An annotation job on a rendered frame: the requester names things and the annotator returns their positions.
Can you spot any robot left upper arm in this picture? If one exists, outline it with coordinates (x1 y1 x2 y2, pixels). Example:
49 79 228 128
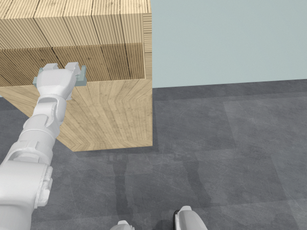
0 160 53 230

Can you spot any drawer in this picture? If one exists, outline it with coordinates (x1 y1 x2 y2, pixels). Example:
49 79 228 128
0 43 144 87

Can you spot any left robot hand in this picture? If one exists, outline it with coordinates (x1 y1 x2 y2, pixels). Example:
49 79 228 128
36 62 81 101

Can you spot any robot shin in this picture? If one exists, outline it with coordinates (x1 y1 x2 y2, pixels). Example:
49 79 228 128
118 220 129 225
179 206 191 212

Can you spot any right robot shin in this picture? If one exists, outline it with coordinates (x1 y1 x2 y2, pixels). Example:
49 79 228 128
179 206 191 212

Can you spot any left robot forearm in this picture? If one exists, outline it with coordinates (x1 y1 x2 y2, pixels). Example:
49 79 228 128
0 94 67 172

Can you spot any handle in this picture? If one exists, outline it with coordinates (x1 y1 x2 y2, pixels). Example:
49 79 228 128
33 65 87 88

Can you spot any left robot shin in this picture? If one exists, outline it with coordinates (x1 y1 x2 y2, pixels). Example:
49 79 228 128
118 220 129 225

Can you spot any cabinet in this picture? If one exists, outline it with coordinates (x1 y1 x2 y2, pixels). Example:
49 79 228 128
0 0 153 152

